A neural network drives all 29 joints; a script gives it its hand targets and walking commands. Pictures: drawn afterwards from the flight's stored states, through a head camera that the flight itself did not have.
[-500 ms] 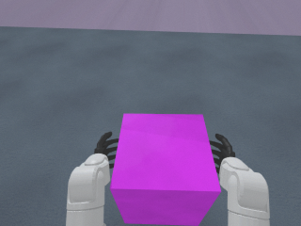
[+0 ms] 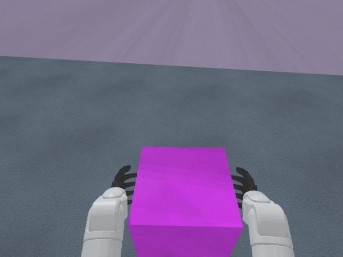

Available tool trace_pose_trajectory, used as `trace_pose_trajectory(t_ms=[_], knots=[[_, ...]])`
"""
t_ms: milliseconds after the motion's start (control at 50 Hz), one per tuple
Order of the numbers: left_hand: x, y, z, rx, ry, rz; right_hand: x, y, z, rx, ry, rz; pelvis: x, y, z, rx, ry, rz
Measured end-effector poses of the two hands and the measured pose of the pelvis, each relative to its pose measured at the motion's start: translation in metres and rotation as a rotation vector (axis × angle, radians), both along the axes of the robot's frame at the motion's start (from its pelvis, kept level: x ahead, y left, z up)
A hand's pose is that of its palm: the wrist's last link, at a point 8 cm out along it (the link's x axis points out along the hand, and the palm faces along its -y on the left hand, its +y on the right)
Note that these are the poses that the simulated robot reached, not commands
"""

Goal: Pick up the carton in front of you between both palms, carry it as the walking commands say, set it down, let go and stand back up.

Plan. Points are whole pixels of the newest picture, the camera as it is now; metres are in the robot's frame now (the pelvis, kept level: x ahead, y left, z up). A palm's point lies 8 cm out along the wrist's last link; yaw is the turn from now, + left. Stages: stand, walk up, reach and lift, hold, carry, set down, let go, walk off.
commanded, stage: carry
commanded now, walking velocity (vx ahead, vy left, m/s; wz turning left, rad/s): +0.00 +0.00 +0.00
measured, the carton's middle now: (182, 209) +0.29 +0.00 -0.02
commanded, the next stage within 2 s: hold in 1.16 s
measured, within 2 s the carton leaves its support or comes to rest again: neither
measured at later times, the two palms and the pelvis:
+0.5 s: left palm (117, 201) +0.26 +0.15 +0.05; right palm (249, 204) +0.26 -0.15 +0.05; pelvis -0.03 +0.00 +0.00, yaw +0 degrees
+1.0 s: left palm (114, 209) +0.24 +0.15 +0.05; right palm (250, 212) +0.24 -0.15 +0.05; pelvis -0.05 +0.00 +0.00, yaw +0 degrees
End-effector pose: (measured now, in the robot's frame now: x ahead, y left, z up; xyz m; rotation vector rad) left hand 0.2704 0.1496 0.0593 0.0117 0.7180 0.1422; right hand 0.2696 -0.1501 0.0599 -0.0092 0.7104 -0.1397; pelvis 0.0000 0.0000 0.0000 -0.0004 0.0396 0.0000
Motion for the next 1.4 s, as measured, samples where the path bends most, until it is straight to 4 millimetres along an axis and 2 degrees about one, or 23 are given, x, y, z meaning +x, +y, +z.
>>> trace_pose_trajectory(t_ms=[240,460,680,1160,1400], knots=[[0.0,0.001,-0.015,0.024,-0.034,-0.016,0.002,0.002,-0.014,-0.022,-0.033,0.023,-0.02,0.0,0.002,-0.001,-0.013,0.0],[-0.008,0.002,-0.007,0.022,-0.084,-0.012,-0.006,0.002,-0.007,-0.017,-0.084,0.021,-0.034,0.001,0.003,-0.001,-0.01,0.001],[-0.021,0.002,-0.01,0.024,-0.057,-0.017,-0.02,0.002,-0.01,-0.02,-0.056,0.022,-0.042,0.001,0.003,-0.001,-0.014,0.001],[-0.031,0.003,-0.01,0.023,-0.058,-0.017,-0.03,0.004,-0.009,-0.02,-0.057,0.022,-0.053,0.003,0.004,-0.002,-0.013,0.0],[-0.044,0.0,-0.006,0.024,-0.051,-0.022,-0.044,0.001,-0.005,-0.028,-0.05,0.025,-0.061,0.001,0.011,-0.002,-0.17,0.0]])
